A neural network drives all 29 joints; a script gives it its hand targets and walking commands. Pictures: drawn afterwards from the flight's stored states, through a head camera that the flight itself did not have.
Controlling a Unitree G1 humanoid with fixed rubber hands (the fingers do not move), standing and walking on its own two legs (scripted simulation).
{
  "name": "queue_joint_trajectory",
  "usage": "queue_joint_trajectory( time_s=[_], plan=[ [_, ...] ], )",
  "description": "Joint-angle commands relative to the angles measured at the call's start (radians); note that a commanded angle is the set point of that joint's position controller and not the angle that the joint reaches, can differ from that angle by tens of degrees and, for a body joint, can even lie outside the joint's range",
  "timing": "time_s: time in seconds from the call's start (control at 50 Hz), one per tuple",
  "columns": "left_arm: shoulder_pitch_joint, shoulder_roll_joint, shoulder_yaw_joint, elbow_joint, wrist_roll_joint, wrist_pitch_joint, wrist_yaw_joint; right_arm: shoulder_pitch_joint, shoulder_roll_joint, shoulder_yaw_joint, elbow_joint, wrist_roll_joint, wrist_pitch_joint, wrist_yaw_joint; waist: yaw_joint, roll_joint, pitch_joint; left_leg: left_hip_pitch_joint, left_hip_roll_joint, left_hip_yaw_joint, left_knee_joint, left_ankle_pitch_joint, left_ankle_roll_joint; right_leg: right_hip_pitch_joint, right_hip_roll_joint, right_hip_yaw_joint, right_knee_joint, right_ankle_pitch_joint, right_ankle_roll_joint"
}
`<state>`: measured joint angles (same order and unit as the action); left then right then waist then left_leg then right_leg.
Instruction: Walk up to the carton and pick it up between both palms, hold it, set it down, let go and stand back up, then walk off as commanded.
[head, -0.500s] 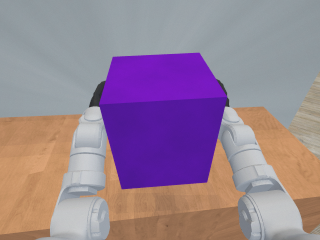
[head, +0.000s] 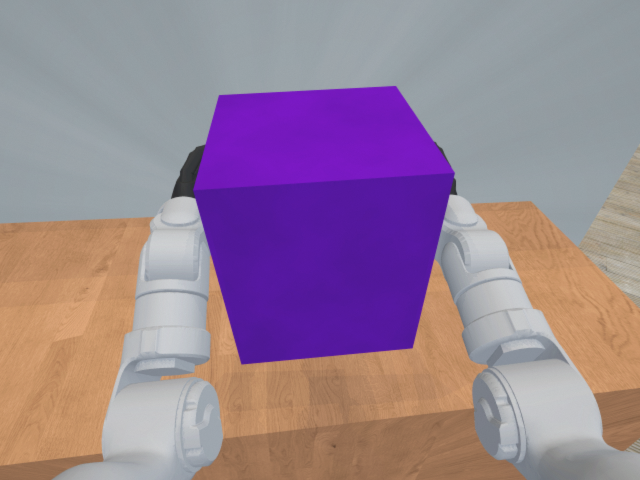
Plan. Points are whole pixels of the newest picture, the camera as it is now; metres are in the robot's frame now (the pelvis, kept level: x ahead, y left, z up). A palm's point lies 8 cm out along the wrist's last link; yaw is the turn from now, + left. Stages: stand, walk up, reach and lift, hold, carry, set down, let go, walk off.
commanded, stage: hold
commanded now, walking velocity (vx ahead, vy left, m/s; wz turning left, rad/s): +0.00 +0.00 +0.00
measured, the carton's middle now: (318, 225) +0.36 +0.00 +0.20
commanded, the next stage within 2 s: set down in 0.62 s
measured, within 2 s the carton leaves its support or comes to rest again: neither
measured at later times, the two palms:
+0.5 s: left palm (180, 216) +0.36 +0.16 +0.21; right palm (438, 211) +0.35 -0.14 +0.22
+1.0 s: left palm (191, 184) +0.41 +0.15 +0.22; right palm (430, 195) +0.40 -0.15 +0.21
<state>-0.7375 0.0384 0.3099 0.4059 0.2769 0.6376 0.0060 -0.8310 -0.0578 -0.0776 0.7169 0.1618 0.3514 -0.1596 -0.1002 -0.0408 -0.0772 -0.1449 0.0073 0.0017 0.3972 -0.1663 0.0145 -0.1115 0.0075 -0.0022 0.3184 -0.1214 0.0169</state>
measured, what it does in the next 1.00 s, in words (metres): stands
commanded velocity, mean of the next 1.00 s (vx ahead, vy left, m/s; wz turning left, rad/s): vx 0.00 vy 0.00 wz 0.00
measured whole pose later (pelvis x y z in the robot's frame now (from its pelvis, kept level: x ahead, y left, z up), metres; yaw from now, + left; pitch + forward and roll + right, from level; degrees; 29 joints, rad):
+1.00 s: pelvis +0.03 +0.00 +0.00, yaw +0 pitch -4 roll +0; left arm -0.71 0.01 0.33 0.33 0.35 0.52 -0.06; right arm -0.73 -0.01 -0.13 0.63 0.04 0.18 -0.13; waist -0.10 -0.05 -0.06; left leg -0.08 -0.01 0.00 0.34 -0.18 0.02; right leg -0.07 -0.01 0.00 0.30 -0.16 0.02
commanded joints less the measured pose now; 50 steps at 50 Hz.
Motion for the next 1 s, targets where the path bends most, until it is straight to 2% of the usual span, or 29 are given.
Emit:
queue_joint_trajectory(
  time_s=[0.0, 0.06, 0.1, 0.16, 0.18, 0.2, 0.24, 0.34, 0.36, 0.4, 0.42, 0.46, 0.52, 0.54, 0.58, 0.6, 0.62, 0.64, 0.68, 0.7, 0.76, 0.78, 0.82, 0.84, 0.86, 0.9, 0.94, 0.96, 0.98],
  plan=[
    [-0.595, -0.712, -0.489, -0.362, -0.184, -0.073, -0.124, -0.634, 0.683, 0.493, -0.540, 0.208, -0.083, 0.078, 0.071, 0.095, -0.533, 0.234, -0.052, -0.022, -0.012, 0.455, -0.045, 0.263, 0.082, -0.049, -0.010, 0.315, 0.011],
    [-0.474, -0.691, -0.523, -0.424, -0.195, -0.055, -0.111, -0.595, 0.662, 0.571, -0.683, 0.261, -0.063, 0.047, 0.086, 0.081, -0.590, 0.269, -0.065, -0.029, 0.024, 0.560, -0.042, 0.324, 0.089, -0.043, -0.004, 0.443, 0.018],
    [-0.460, -0.645, -0.469, -0.351, -0.126, -0.019, -0.121, -0.557, 0.612, 0.514, -0.572, 0.229, -0.025, 0.046, 0.070, 0.087, -0.387, 0.213, -0.056, -0.032, -0.023, 0.399, -0.043, 0.231, 0.090, -0.053, -0.036, 0.224, 0.008],
    [-0.456, -0.624, -0.437, -0.322, -0.092, 0.014, -0.135, -0.499, 0.531, 0.436, -0.472, 0.176, 0.001, 0.060, 0.044, 0.133, -0.249, 0.166, -0.041, -0.018, -0.089, 0.230, -0.047, 0.176, 0.078, -0.065, -0.048, 0.066, -0.008],
    [-0.457, -0.576, -0.379, -0.311, -0.062, 0.021, -0.142, -0.527, 0.543, 0.435, -0.475, 0.164, 0.002, 0.069, 0.088, 0.086, -0.215, 0.118, -0.049, -0.009, -0.106, 0.159, -0.020, 0.199, 0.071, -0.065, -0.058, 0.005, -0.006],
    [-0.508, -0.603, -0.401, -0.303, -0.096, 0.012, -0.147, -0.599, 0.570, 0.440, -0.518, 0.168, -0.010, 0.073, 0.089, 0.067, -0.233, 0.094, -0.045, -0.011, -0.120, 0.109, -0.017, 0.203, 0.077, -0.067, -0.051, -0.013, -0.007],
    [-0.575, -0.656, -0.484, -0.400, -0.166, -0.012, -0.133, -0.650, 0.634, 0.453, -0.609, 0.178, -0.031, 0.075, 0.084, 0.082, -0.377, 0.122, -0.043, -0.009, -0.096, 0.192, -0.026, 0.226, 0.080, -0.062, -0.031, 0.074, -0.005],
    [-0.608, -0.688, -0.547, -0.403, -0.185, -0.023, -0.109, -0.584, 0.623, 0.435, -0.537, 0.166, -0.022, 0.086, 0.051, 0.144, -0.361, 0.154, -0.030, -0.026, -0.082, 0.213, -0.061, 0.165, 0.076, -0.062, -0.029, 0.076, -0.024],
    [-0.607, -0.717, -0.567, -0.446, -0.205, -0.029, -0.108, -0.616, 0.628, 0.457, -0.607, 0.184, -0.033, 0.090, 0.054, 0.124, -0.443, 0.185, -0.022, -0.027, -0.071, 0.247, -0.067, 0.182, 0.087, -0.073, -0.021, 0.111, -0.021],
    [-0.602, -0.691, -0.516, -0.325, -0.145, -0.015, -0.108, -0.576, 0.590, 0.399, -0.438, 0.147, -0.011, 0.094, 0.050, 0.158, -0.302, 0.117, -0.028, -0.010, -0.127, 0.084, -0.060, 0.147, 0.075, -0.070, -0.045, -0.012, -0.019],
    [-0.580, -0.651, -0.442, -0.220, -0.101, -0.005, -0.120, -0.625, 0.588, 0.369, -0.424, 0.122, -0.012, 0.102, 0.061, 0.101, -0.216, 0.059, -0.039, -0.001, -0.149, -0.011, -0.025, 0.151, 0.068, -0.066, -0.062, -0.079, -0.012],
    [-0.590, -0.663, -0.449, -0.285, -0.127, -0.013, -0.131, -0.649, 0.625, 0.374, -0.477, 0.121, -0.042, 0.107, 0.064, 0.097, -0.316, 0.081, -0.038, -0.004, -0.137, 0.028, -0.017, 0.192, 0.059, -0.069, -0.044, -0.031, -0.009],
    [-0.633, -0.644, -0.411, -0.207, -0.103, -0.013, -0.141, -0.624, 0.578, 0.303, -0.335, 0.080, -0.028, 0.122, 0.046, 0.092, -0.194, 0.008, -0.025, -0.011, -0.184, -0.126, -0.012, 0.153, 0.061, -0.069, -0.052, -0.142, -0.014],
    [-0.635, -0.634, -0.391, -0.223, -0.093, -0.020, -0.147, -0.650, 0.604, 0.305, -0.383, 0.080, -0.039, 0.121, 0.078, 0.076, -0.235, 0.017, -0.033, -0.009, -0.166, -0.073, -0.002, 0.174, 0.053, -0.067, -0.049, -0.104, -0.015],
    [-0.646, -0.617, -0.366, -0.209, -0.083, -0.022, -0.152, -0.661, 0.619, 0.307, -0.406, 0.071, -0.049, 0.127, 0.089, 0.071, -0.241, -0.006, -0.025, -0.010, -0.181, -0.091, 0.012, 0.193, 0.061, -0.077, -0.030, -0.110, -0.007],
    [-0.631, -0.650, -0.403, -0.203, -0.098, -0.020, -0.150, -0.644, 0.595, 0.294, -0.351, 0.067, -0.047, 0.127, 0.055, 0.095, -0.237, 0.034, -0.014, -0.014, -0.193, -0.118, -0.006, 0.161, 0.065, -0.080, -0.033, -0.122, -0.009],
    [-0.755, -0.588, -0.397, -0.102, -0.095, -0.025, -0.147, -0.664, 0.584, 0.231, -0.185, 0.016, -0.031, 0.141, 0.029, 0.088, -0.135, -0.013, -0.033, 0.005, -0.258, -0.327, -0.023, 0.166, 0.042, -0.055, -0.059, -0.239, -0.012],
    [-0.751, -0.615, -0.381, -0.096, -0.082, -0.048, -0.162, -0.737, 0.614, 0.217, -0.300, -0.020, -0.086, 0.149, 0.033, 0.085, -0.209, -0.033, -0.031, 0.010, -0.256, -0.306, -0.011, 0.172, 0.030, -0.075, -0.047, -0.213, -0.008],
    [-0.725, -0.602, -0.346, -0.074, -0.072, -0.072, -0.161, -0.733, 0.616, 0.193, -0.266, -0.048, -0.114, 0.159, 0.040, 0.086, -0.206, -0.052, -0.030, 0.011, -0.262, -0.299, -0.001, 0.194, 0.024, -0.062, -0.046, -0.207, -0.009],
    [-0.718, -0.609, -0.375, -0.098, -0.089, -0.086, -0.163, -0.764, 0.645, 0.237, -0.347, -0.045, -0.144, 0.159, 0.049, 0.043, -0.264, -0.023, -0.028, 0.016, -0.243, -0.225, 0.001, 0.183, 0.023, -0.075, -0.038, -0.149, -0.005],
    [-0.692, -0.573, -0.288, -0.069, -0.029, -0.151, -0.181, -0.633, 0.643, 0.168, -0.220, -0.098, -0.193, 0.158, 0.039, 0.056, -0.218, 0.034, -0.059, 0.058, -0.206, -0.165, 0.006, 0.183, -0.003, -0.063, -0.067, -0.155, 0.013],
    [-0.682, -0.577, -0.293, -0.091, -0.028, -0.168, -0.189, -0.651, 0.653, 0.189, -0.298, -0.106, -0.227, 0.167, 0.053, 0.033, -0.261, 0.044, -0.047, 0.050, -0.202, -0.101, 0.007, 0.197, -0.007, -0.063, -0.056, -0.102, 0.015],
    [-0.614, -0.535, -0.243, -0.017, 0.010, -0.180, -0.204, -0.582, 0.606, 0.176, -0.191, -0.124, -0.232, 0.155, 0.036, 0.030, -0.219, 0.075, -0.060, 0.064, -0.196, -0.081, 0.006, 0.220, -0.007, -0.068, -0.071, -0.106, 0.023],
    [-0.491, -0.521, -0.212, 0.005, 0.038, -0.168, -0.216, -0.578, 0.608, 0.217, -0.240, -0.111, -0.243, 0.147, 0.061, -0.019, -0.210, 0.090, -0.052, 0.068, -0.204, -0.038, 0.015, 0.262, -0.006, -0.074, -0.071, -0.037, 0.033],
    [-0.446, -0.481, -0.189, 0.021, 0.051, -0.171, -0.234, -0.506, 0.596, 0.210, -0.210, -0.122, -0.236, 0.138, 0.053, -0.051, -0.202, 0.094, -0.052, 0.070, -0.188, -0.010, 0.026, 0.297, -0.013, -0.054, -0.064, 0.029, 0.045],
    [-0.341, -0.512, -0.226, -0.020, 0.052, -0.153, -0.261, -0.489, 0.584, 0.289, -0.325, -0.083, -0.247, 0.122, 0.060, -0.068, -0.209, 0.122, -0.050, 0.074, -0.171, 0.077, 0.008, 0.330, -0.009, -0.060, -0.055, 0.176, 0.051],
    [-0.321, -0.530, -0.286, -0.117, 0.029, -0.156, -0.267, -0.440, 0.588, 0.333, -0.371, -0.052, -0.266, 0.099, 0.037, -0.019, -0.273, 0.171, -0.054, 0.068, -0.138, 0.225, -0.014, 0.390, 0.001, -0.065, -0.024, 0.358, 0.049],
    [-0.353, -0.515, -0.289, -0.127, 0.023, -0.165, -0.265, -0.468, 0.573, 0.345, -0.384, -0.052, -0.282, 0.093, 0.030, -0.034, -0.257, 0.179, -0.057, 0.070, -0.127, 0.255, -0.020, 0.408, 0.005, -0.074, -0.018, 0.386, 0.054],
    [-0.326, -0.529, -0.308, -0.171, 0.019, -0.168, -0.261, -0.456, 0.587, 0.389, -0.439, -0.023, -0.299, 0.088, 0.043, 0.003, -0.303, 0.188, -0.062, 0.064, -0.102, 0.334, -0.031, 0.434, 0.005, -0.068, -0.005, 0.480, 0.058]
  ],
)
